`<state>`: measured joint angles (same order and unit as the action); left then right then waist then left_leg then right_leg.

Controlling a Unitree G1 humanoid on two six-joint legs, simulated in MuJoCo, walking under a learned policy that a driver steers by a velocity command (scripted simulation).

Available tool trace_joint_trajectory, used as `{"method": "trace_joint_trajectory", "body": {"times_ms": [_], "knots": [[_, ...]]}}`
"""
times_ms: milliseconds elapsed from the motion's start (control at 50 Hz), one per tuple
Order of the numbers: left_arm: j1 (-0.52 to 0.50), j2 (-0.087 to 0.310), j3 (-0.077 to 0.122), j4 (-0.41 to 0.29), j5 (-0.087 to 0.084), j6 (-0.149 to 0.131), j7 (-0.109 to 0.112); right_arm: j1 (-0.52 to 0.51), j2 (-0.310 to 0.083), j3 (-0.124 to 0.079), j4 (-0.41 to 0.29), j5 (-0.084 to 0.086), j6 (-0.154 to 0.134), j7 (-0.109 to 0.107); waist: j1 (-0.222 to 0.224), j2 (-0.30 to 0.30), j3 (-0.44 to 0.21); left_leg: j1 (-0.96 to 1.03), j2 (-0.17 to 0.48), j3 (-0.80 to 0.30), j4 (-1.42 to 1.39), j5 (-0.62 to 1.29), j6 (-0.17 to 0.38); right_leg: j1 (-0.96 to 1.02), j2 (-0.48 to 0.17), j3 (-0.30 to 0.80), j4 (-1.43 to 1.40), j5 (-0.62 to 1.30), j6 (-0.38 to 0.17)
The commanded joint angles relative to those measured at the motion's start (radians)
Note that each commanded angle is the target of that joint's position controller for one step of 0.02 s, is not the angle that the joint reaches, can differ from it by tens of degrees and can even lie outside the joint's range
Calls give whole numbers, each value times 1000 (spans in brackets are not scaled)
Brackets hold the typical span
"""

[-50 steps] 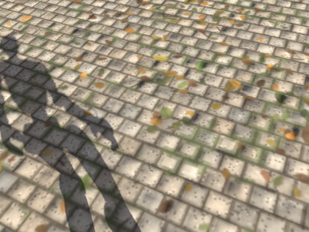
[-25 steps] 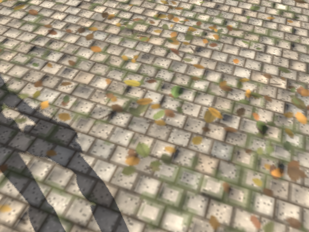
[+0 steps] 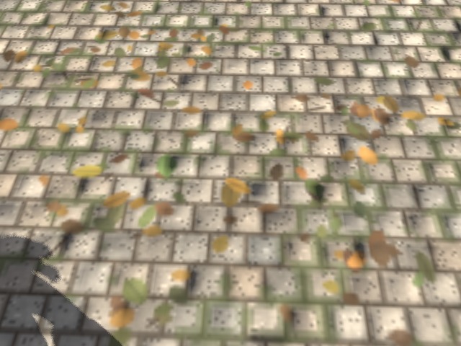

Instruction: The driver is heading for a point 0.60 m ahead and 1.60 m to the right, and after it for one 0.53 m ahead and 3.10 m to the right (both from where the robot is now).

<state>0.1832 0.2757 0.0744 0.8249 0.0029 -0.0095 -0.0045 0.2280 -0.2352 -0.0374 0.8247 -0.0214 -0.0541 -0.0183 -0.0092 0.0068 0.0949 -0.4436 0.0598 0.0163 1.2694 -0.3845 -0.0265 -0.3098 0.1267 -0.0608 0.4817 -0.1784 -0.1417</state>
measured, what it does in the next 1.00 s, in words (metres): steps on the spot, turning right: left foot, then right foot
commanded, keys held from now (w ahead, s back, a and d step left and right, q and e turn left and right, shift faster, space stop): e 1.00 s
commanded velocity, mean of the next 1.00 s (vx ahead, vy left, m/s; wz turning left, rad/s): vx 0.06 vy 0.00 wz -0.59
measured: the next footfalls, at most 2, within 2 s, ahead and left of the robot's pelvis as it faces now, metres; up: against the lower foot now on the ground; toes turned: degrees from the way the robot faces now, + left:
left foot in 0.42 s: +0.23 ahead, +0.12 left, +0.00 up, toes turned -19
right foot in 0.88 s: +0.09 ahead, -0.06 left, +0.00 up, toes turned -32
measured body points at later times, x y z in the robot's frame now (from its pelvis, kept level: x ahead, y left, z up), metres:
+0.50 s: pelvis +0.12 +0.05 +0.00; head +0.16 +0.06 +0.45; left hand +0.29 +0.31 -0.12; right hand +0.20 -0.25 -0.08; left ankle +0.19 +0.14 -0.73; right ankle +0.03 -0.02 -0.68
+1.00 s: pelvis +0.09 +0.03 +0.01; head +0.10 -0.01 +0.45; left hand +0.36 +0.19 -0.08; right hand +0.02 -0.26 -0.12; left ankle +0.18 +0.15 -0.67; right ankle +0.05 -0.04 -0.73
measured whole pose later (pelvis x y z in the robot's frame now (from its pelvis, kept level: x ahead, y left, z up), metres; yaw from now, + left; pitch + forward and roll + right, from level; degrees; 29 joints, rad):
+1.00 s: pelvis +0.09 +0.03 +0.01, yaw -36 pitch +0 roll +1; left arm 0.21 0.29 0.05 0.70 0.01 0.05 -0.02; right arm 0.21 -0.32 -0.06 0.72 -0.02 0.06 -0.02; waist -0.01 0.05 0.07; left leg -0.46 0.04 0.02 0.98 -0.44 -0.03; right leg -0.24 0.06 0.04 0.51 -0.26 -0.07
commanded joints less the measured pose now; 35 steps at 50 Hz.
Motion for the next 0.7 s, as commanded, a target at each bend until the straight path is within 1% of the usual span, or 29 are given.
{"method": "trace_joint_trajectory", "body": {"times_ms": [20,40,60,120,160,200,280,320,340,360,380,400,420,440,460,480,500,520,540,560,580,600,660,700], "knots": [[53,112,22,-44,-4,-22,5,106,-94,-23,-47,-20,34,2,-31,13,-136,-78,16,-37,-89,25,-25,156,-284,264,-153,829,-157],[64,134,28,-42,0,-26,2,107,-85,-21,-52,-17,43,3,-34,3,-149,-77,9,-30,-126,45,-30,150,-269,249,-145,866,-149],[76,147,31,-43,2,-27,2,93,-82,-19,-60,-14,47,3,-29,-8,-161,-83,5,-26,-157,68,-34,151,-258,244,-137,882,-138],[111,149,30,-45,0,-14,7,11,-94,-18,-96,-11,56,1,0,-55,-174,-118,-1,-27,-248,140,-38,170,-230,255,-115,843,-93],[134,153,32,-49,0,-3,12,-44,-103,-17,-117,-7,62,-1,22,-73,-173,-133,-7,-36,-301,171,-37,190,-226,286,-104,781,-68],[158,160,35,-53,4,7,16,-90,-112,-15,-134,-2,65,-3,42,-82,-166,-150,-13,-50,-345,176,-33,222,-238,333,-93,725,-62],[175,171,40,-66,16,24,21,-142,-129,-11,-159,9,60,-11,62,-94,-137,-145,-44,-74,-433,104,-17,271,-264,424,-46,704,-83],[163,179,43,-76,20,32,21,-142,-137,-9,-166,15,54,-15,60,-102,-127,-104,-63,-84,-497,61,-1,277,-268,472,-17,711,-84],[148,182,44,-82,19,34,21,-129,-141,-9,-167,19,50,-17,53,-108,-123,-65,-73,-91,-546,49,8,272,-263,498,-5,695,-76],[125,185,45,-90,17,36,20,-106,-145,-9,-164,22,46,-19,39,-115,-119,-7,-81,-94,-614,50,16,255,-251,519,6,654,-59],[87,185,45,-100,10,37,19,-65,-146,-9,-157,21,40,-22,8,-118,-114,84,-90,-90,-726,89,26,216,-223,528,26,587,-28],[40,179,42,-116,-4,35,20,-6,-152,-11,-145,9,30,-28,-34,-101,-120,225,-70,-104,-881,214,40,141,-177,518,80,496,19],[66,124,26,-138,-16,29,20,40,-219,-25,-147,-4,23,-40,-27,47,-187,390,127,-257,-944,380,90,51,-106,419,250,242,76],[178,80,20,-145,-13,36,26,-11,-297,-35,-169,7,39,-38,42,279,-213,489,378,-545,-937,816,243,-153,97,214,424,-484,119],[199,162,35,-111,29,48,32,39,-246,-33,-157,20,53,-30,22,178,-232,457,404,-545,-907,889,320,-178,26,163,627,-532,134],[162,177,44,-99,31,55,25,19,-182,-14,-166,19,57,-28,27,87,-186,398,339,-430,-904,842,302,-178,-3,175,696,-452,142],[139,169,45,-97,25,64,15,-40,-152,-5,-177,14,62,-28,43,63,-142,343,266,-312,-921,744,261,-171,-31,168,710,-380,158],[119,162,44,-105,19,72,0,-75,-151,-4,-184,8,64,-30,50,109,-123,323,213,-238,-935,672,227,-175,-46,158,711,-326,172],[122,155,40,-106,11,78,-13,-87,-160,-7,-187,0,64,-32,48,153,-122,310,174,-180,-937,676,216,-168,-43,139,723,-291,188],[117,150,37,-107,4,81,-19,-79,-164,-10,-186,-4,63,-30,42,160,-128,309,159,-144,-936,678,213,-164,-39,126,718,-269,197],[102,146,34,-114,0,83,-23,-64,-167,-13,-183,-6,61,-28,33,156,-136,321,163,-128,-937,673,219,-168,-39,118,703,-260,203],[83,141,31,-122,0,85,-25,-47,-171,-16,-178,-5,59,-27,23,150,-139,337,175,-121,-940,659,228,-176,-44,113,679,-257,205],[35,125,20,-144,8,92,-32,-9,-187,-27,-164,-5,57,-22,1,151,-136,360,211,-109,-950,571,245,-182,-76,96,576,-259,201],[8,111,12,-158,8,95,-38,-9,-198,-33,-163,-8,58,-15,-5,156,-134,339,222,-86,-953,502,242,-141,-99,76,482,-263,191]]}}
